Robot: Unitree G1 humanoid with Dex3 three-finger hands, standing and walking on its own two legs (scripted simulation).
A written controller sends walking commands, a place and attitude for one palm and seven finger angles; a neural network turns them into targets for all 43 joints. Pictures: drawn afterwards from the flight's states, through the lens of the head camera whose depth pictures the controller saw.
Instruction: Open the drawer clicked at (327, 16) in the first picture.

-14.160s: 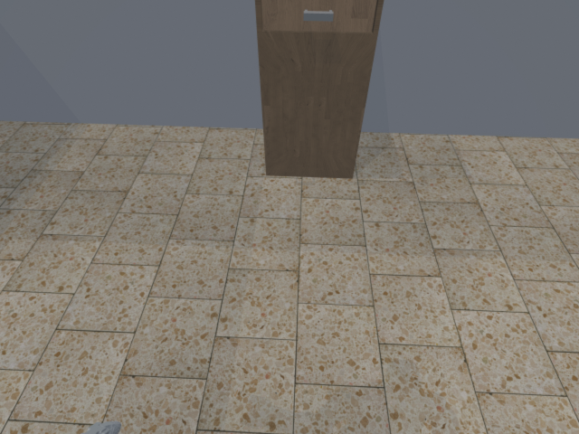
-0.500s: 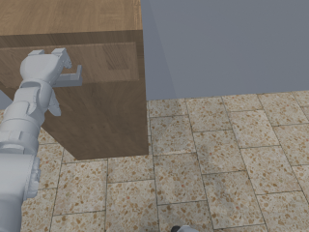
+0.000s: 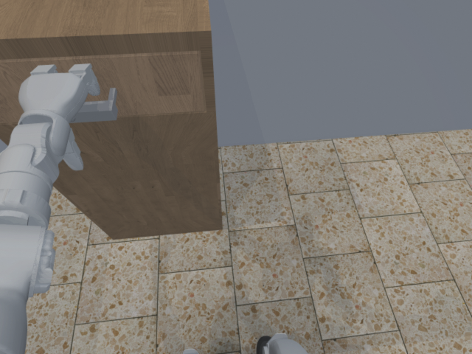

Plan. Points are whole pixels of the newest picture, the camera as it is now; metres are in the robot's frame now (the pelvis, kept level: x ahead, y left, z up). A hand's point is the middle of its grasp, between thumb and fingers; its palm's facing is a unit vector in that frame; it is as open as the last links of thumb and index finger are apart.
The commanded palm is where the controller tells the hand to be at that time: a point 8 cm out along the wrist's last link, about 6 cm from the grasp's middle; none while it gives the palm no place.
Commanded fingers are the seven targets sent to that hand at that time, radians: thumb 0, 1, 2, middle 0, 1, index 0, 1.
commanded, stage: lower the fingers behind the handle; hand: left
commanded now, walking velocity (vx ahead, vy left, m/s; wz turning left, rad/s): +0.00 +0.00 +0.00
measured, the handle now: (86, 103) +0.54 +0.26 +0.07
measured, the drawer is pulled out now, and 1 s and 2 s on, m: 0.00 0.00 0.00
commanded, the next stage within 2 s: lift the fingers back up to retry in 0.38 s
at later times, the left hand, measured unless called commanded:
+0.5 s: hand (72, 119) +0.50 +0.27 +0.08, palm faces -0.05 +0.01 -1.00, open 13.8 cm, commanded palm +0.48 +0.27 +0.11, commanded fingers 0.00 -0.50 0.30 -0.30 -1.20 -0.30 -1.20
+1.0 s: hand (68, 111) +0.50 +0.27 +0.10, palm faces -0.05 -0.02 -1.00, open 13.6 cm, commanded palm +0.48 +0.27 +0.18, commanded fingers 0.00 -0.50 0.30 -0.30 -1.20 -0.30 -1.20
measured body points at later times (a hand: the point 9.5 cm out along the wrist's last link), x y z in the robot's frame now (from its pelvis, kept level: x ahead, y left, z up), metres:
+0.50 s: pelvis -0.01 +0.01 -0.01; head +0.09 +0.00 +0.43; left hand +0.49 +0.26 +0.13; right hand -0.01 -0.27 -0.13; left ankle -0.03 +0.09 -0.71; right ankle +0.03 -0.12 -0.71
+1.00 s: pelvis +0.02 +0.01 +0.01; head +0.11 +0.00 +0.45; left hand +0.50 +0.26 +0.15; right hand +0.04 -0.27 -0.12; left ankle -0.03 +0.09 -0.71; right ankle +0.03 -0.12 -0.71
